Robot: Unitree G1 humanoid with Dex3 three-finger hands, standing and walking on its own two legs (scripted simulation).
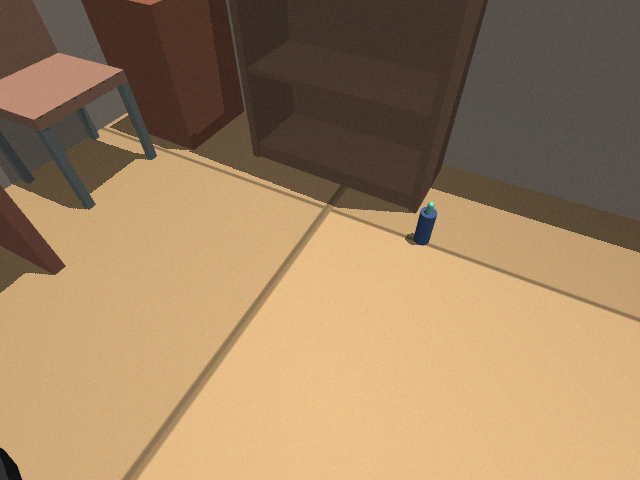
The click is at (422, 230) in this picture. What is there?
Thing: necked bottle
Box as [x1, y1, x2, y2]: [414, 202, 436, 244]
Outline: 432,202 429,202 428,205 422,208 420,211 414,235 414,240 418,244 426,244 428,242 436,216 436,211 433,208
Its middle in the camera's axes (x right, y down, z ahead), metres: +0.43 -0.06 +1.59
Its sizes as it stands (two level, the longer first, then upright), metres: 0.066 0.066 0.216
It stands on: the floor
